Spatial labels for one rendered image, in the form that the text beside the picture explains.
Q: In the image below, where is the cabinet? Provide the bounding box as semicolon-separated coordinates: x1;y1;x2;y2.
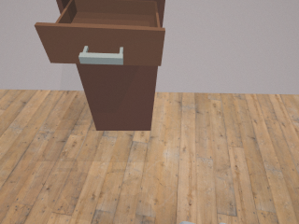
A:
56;0;165;131

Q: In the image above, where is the drawer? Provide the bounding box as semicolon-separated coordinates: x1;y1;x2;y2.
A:
35;0;165;66

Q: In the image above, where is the handle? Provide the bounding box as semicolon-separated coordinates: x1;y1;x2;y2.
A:
78;46;123;65

